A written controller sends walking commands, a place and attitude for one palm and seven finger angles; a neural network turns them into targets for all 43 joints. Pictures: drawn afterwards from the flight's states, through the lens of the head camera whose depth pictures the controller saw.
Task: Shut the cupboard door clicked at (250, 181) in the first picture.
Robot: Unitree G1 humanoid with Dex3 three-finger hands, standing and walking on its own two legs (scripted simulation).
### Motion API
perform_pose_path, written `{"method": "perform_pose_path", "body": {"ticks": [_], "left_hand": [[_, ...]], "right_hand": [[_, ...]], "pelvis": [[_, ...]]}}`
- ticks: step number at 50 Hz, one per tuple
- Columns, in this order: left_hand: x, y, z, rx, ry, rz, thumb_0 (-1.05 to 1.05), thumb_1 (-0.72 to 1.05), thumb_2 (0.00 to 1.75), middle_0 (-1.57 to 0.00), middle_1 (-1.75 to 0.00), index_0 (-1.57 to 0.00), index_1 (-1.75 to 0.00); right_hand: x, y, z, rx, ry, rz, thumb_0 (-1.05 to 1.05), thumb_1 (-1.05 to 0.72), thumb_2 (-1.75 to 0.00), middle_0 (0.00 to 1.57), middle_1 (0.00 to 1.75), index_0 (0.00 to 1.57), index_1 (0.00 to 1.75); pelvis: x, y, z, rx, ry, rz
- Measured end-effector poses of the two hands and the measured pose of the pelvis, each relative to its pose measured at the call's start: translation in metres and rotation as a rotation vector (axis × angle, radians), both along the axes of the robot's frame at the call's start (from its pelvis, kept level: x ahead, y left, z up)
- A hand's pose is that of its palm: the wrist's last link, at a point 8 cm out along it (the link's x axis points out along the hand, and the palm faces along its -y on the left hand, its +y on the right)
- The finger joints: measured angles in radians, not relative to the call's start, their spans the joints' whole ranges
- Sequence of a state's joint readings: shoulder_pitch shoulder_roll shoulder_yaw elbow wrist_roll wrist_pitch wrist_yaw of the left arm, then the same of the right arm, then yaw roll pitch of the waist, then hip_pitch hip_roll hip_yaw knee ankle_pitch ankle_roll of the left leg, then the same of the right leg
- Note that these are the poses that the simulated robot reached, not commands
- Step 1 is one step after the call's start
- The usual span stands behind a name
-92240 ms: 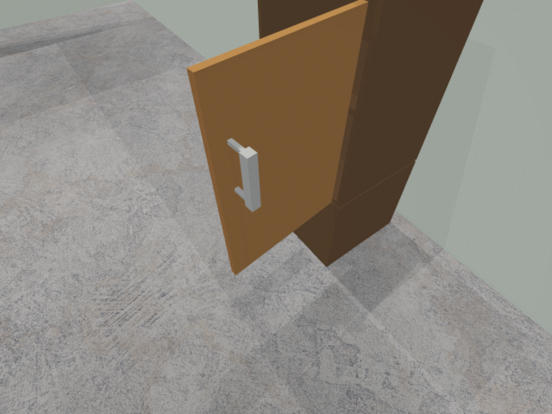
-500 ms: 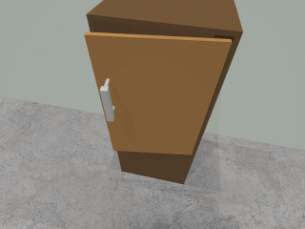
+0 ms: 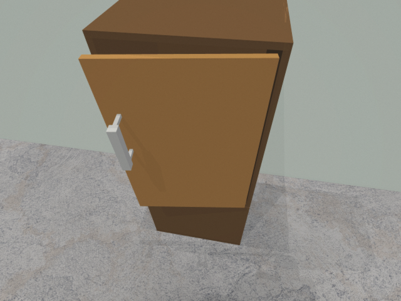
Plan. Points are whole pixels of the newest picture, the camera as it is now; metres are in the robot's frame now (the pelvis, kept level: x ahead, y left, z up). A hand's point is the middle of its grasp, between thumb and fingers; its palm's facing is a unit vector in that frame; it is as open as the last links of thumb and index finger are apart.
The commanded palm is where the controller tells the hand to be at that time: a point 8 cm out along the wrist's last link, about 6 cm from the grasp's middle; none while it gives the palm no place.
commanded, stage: raise the hand and make a fist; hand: left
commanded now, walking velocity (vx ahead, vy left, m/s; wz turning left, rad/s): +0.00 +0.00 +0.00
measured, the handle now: (122, 143) +0.47 +0.23 +0.03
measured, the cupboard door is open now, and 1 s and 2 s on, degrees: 9 9 9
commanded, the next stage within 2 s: bring the fist close to the handle in 1.92 s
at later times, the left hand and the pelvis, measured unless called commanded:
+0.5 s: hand out of the picture +0.11 +0.19 -0.06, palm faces +0.13 -0.99 -0.01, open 5.8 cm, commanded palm +0.12 +0.24 -0.04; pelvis -0.03 +0.00 -0.09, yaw +0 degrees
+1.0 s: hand (102, 271) +0.18 +0.20 -0.01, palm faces +0.04 -1.00 -0.04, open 3.6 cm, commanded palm +0.15 +0.26 +0.00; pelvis -0.03 +0.03 -0.08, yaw -1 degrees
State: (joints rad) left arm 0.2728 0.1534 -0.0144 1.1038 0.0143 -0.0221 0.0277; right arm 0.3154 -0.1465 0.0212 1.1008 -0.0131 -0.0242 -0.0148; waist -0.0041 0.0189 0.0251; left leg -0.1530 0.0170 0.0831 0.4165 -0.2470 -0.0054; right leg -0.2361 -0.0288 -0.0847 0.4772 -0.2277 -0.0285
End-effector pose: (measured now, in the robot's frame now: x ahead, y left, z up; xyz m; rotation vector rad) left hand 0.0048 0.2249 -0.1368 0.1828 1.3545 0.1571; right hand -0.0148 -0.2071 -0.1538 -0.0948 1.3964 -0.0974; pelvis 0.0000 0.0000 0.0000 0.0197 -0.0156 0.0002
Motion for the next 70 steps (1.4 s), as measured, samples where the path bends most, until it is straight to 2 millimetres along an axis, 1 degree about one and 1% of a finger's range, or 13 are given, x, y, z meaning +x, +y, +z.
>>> {"method": "perform_pose_path", "body": {"ticks": [2,5,9,12,18,24,29,34,39,44,52,60,70], "left_hand": [[0.011,0.001,0.003,-0.007,-0.051,0.058,0.02,0.93,0.9,-0.2,-0.3,-0.21,-0.3],[0.075,0.006,0.05,0.023,-0.467,0.073,0.02,0.92,0.9,-0.21,-0.31,-0.21,-0.3],[0.152,0.004,0.116,0.026,-0.931,0.051,0.02,0.92,0.9,-0.24,-0.34,-0.24,-0.33],[0.177,0.003,0.134,-0.039,-1.179,0.011,0.01,0.91,0.9,-0.27,-0.38,-0.27,-0.37],[0.131,0.0,0.097,-0.167,-1.298,-0.115,0.01,0.91,0.9,-0.36,-0.48,-0.36,-0.47],[0.08,0.014,0.072,-0.12,-1.249,-0.037,0.02,0.9,0.9,-0.47,-0.59,-0.47,-0.59],[0.109,0.019,0.099,-0.096,-1.438,-0.117,0.02,0.9,0.9,-0.56,-0.69,-0.56,-0.69],[0.153,0.006,0.112,-0.226,-1.386,-0.249,0.02,0.9,0.9,-0.65,-0.79,-0.65,-0.79],[0.156,0.014,0.111,-0.217,-1.193,-0.186,0.02,0.9,0.9,-0.74,-0.89,-0.74,-0.89],[0.144,0.037,0.124,-0.084,-1.254,-0.094,0.02,0.9,0.9,-0.83,-0.99,-0.83,-0.99],[0.156,0.022,0.128,-0.155,-1.336,-0.195,0.02,0.9,0.9,-0.98,-1.15,-0.98,-1.15],[0.17,0.031,0.151,-0.096,-1.333,-0.152,0.02,0.9,0.9,-1.13,-1.31,-1.13,-1.31],[0.185,0.02,0.156,-0.131,-1.311,-0.181,0.02,0.9,0.9,-1.27,-1.46,-1.27,-1.46]], "right_hand": [[0.004,-0.006,0.002,-0.022,-0.025,0.004,0.01,-0.91,-0.9,0.2,0.3,0.2,0.29],[0.028,-0.027,0.012,-0.105,-0.223,-0.002,0.02,-0.92,-0.9,0.2,0.3,0.2,0.3],[0.082,-0.054,0.026,-0.155,-0.498,-0.005,0.02,-0.92,-0.9,0.2,0.3,0.2,0.3],[0.126,-0.07,0.044,-0.187,-0.676,0.011,0.02,-0.92,-0.9,0.2,0.3,0.2,0.29],[0.196,-0.079,0.071,-0.236,-0.917,0.12,0.02,-0.91,-0.9,0.2,0.3,0.19,0.29],[0.236,-0.047,0.054,-0.218,-1.003,0.228,0.01,-0.91,-0.9,0.19,0.3,0.19,0.29],[0.228,-0.001,0.015,-0.12,-0.948,0.252,0.01,-0.91,-0.9,0.19,0.3,0.2,0.29],[0.184,0.03,-0.01,-0.031,-0.811,0.151,0.02,-0.9,-0.9,0.2,0.3,0.2,0.3],[0.138,0.031,-0.008,-0.037,-0.691,0.041,0.02,-0.9,-0.9,0.2,0.3,0.2,0.3],[0.12,0.013,0.0,-0.111,-0.654,0.068,0.02,-0.9,-0.9,0.2,0.3,0.2,0.3],[0.14,-0.01,0.015,-0.197,-0.717,0.123,0.02,-0.9,-0.9,0.2,0.3,0.2,0.3],[0.173,0.0,0.041,-0.155,-0.82,0.107,0.02,-0.91,-0.9,0.2,0.3,0.2,0.3],[0.184,0.003,0.04,-0.101,-0.8,0.154,0.02,-0.9,-0.9,0.2,0.3,0.2,0.3]], "pelvis": [[-0.001,-0.003,-0.002,-0.007,-0.003,-0.006],[0.0,-0.006,-0.005,-0.006,0.003,-0.011],[-0.003,-0.007,-0.012,-0.006,0.036,0.025],[-0.008,-0.011,-0.023,0.008,0.092,0.008],[-0.015,-0.016,-0.058,0.017,0.18,-0.026],[-0.024,-0.007,-0.09,-0.021,0.225,0.005],[-0.032,0.003,-0.106,-0.054,0.242,0.013],[-0.035,0.013,-0.101,-0.06,0.24,-0.001],[-0.028,0.023,-0.083,-0.046,0.225,-0.021],[-0.025,0.029,-0.078,-0.045,0.221,-0.019],[-0.025,0.031,-0.081,-0.053,0.217,-0.009],[-0.012,0.025,-0.066,-0.049,0.194,-0.012],[-0.004,0.013,-0.058,-0.046,0.176,0.002]]}}
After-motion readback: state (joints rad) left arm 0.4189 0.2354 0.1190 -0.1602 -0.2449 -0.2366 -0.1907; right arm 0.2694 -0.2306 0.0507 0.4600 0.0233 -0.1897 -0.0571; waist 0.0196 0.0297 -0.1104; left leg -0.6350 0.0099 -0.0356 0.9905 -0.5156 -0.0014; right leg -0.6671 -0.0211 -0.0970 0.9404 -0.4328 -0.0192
